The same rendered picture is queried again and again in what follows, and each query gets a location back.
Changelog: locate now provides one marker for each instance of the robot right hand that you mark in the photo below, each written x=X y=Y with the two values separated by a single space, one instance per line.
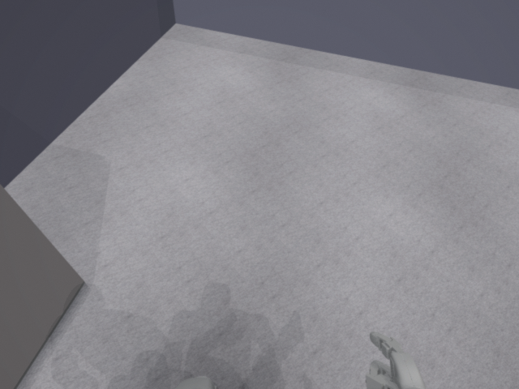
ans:
x=402 y=373

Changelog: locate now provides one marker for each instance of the fridge door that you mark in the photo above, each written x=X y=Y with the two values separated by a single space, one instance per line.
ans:
x=36 y=286

